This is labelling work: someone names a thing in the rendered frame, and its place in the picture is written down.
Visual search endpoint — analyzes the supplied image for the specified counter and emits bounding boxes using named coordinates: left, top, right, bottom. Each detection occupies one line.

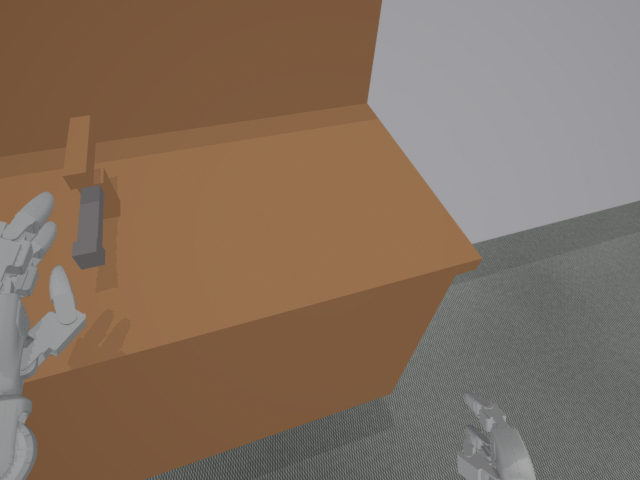
left=0, top=0, right=482, bottom=480

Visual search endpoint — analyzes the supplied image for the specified left robot forearm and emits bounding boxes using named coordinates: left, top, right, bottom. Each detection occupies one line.
left=0, top=394, right=38, bottom=480

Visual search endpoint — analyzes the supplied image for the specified left robot hand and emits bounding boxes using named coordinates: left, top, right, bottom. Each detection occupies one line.
left=0, top=191, right=86, bottom=396

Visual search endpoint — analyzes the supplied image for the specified right robot hand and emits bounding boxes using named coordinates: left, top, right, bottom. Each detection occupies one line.
left=457, top=391, right=536, bottom=480

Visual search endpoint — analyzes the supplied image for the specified tap lever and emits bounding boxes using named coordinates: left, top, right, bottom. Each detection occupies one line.
left=72, top=185, right=105, bottom=270

